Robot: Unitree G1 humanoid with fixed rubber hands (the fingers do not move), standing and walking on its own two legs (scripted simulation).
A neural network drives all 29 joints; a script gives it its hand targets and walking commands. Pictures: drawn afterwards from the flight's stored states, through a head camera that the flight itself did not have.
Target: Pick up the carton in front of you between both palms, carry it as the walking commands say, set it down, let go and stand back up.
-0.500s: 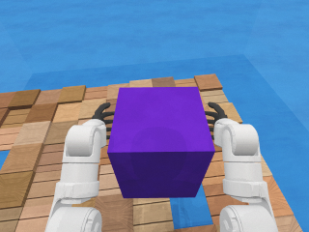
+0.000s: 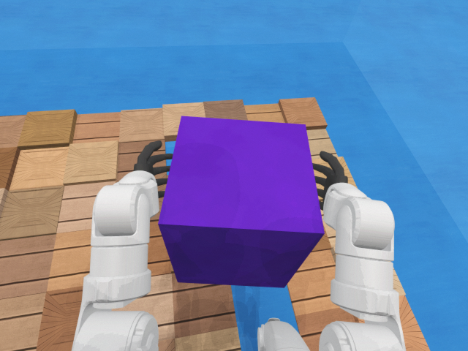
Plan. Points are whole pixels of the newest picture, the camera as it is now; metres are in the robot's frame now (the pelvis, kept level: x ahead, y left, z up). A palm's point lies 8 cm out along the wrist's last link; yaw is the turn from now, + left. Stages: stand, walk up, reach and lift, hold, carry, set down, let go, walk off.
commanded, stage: carry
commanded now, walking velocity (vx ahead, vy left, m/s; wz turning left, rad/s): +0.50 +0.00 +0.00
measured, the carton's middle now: (237, 209) +0.36 -0.01 -0.01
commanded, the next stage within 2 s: none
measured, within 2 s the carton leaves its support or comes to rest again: neither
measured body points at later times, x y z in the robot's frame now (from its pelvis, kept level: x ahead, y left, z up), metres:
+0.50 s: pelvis +0.33 -0.04 -0.01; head +0.38 -0.05 +0.43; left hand +0.69 +0.14 +0.08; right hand +0.71 -0.17 +0.08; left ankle +0.33 +0.10 -0.65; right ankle +0.33 -0.09 -0.75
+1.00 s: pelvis +0.64 -0.01 +0.02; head +0.71 -0.02 +0.46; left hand +1.05 +0.09 +0.16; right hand +1.01 -0.21 +0.17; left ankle +0.65 +0.06 -0.71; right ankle +0.69 -0.14 -0.67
